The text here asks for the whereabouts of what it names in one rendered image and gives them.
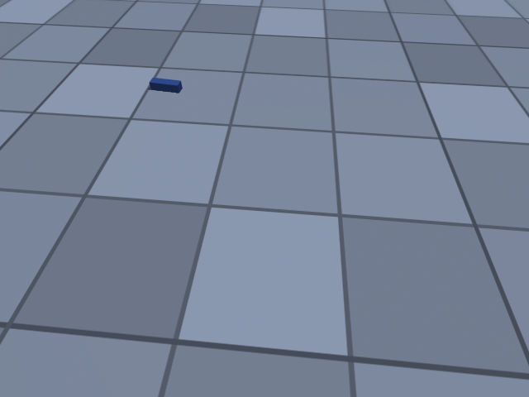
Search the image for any carton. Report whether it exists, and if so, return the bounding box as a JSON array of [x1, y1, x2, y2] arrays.
[[149, 78, 182, 93]]

